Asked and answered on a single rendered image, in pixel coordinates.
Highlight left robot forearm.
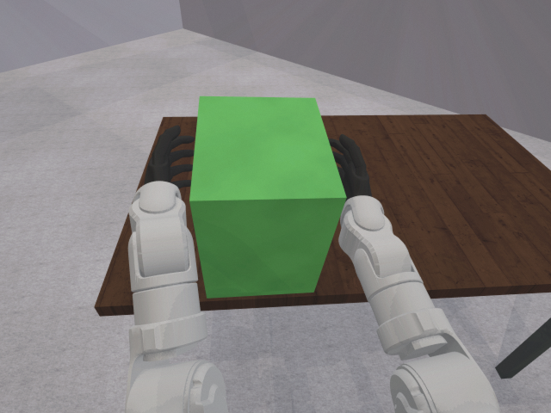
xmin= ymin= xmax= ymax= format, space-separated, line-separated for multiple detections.
xmin=125 ymin=181 xmax=207 ymax=413

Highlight table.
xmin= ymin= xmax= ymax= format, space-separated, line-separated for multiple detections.
xmin=95 ymin=114 xmax=551 ymax=379

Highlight right robot forearm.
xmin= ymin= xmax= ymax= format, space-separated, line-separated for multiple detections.
xmin=338 ymin=195 xmax=500 ymax=412

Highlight right robot upper arm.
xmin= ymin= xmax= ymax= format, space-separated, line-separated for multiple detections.
xmin=390 ymin=352 xmax=500 ymax=413

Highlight right robot hand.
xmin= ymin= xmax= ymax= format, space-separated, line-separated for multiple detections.
xmin=329 ymin=134 xmax=372 ymax=202

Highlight left robot hand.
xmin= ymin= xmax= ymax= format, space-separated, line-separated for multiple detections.
xmin=144 ymin=126 xmax=195 ymax=188

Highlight left robot upper arm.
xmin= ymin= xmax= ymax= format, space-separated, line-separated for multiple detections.
xmin=126 ymin=360 xmax=228 ymax=413

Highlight carton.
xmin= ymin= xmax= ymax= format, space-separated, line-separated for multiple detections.
xmin=189 ymin=96 xmax=347 ymax=299

